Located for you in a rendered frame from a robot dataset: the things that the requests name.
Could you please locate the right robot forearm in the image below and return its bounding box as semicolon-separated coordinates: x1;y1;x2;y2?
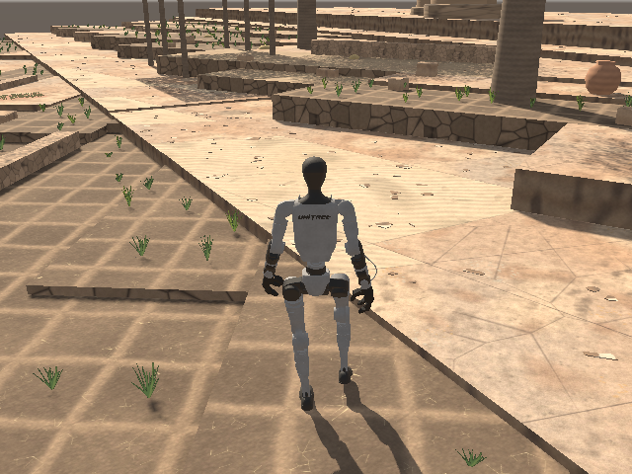
351;240;371;289

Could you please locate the right robot upper arm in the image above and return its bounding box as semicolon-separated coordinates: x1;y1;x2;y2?
336;199;360;256

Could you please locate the robot right thigh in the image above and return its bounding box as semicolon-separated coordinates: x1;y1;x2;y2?
329;274;350;323

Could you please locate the left robot forearm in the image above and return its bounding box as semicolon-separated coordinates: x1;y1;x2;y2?
263;239;280;278

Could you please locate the robot thigh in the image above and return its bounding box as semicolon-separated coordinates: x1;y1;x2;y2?
329;274;350;323
282;276;309;351

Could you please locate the left robot upper arm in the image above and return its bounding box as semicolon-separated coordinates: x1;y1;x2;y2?
270;199;294;254

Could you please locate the robot left thigh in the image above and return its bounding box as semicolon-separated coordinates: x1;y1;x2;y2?
282;276;309;351

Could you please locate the left robot hand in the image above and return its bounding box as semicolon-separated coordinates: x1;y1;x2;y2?
262;275;284;296

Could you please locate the right robot hand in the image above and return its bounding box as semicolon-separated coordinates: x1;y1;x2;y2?
351;286;374;314

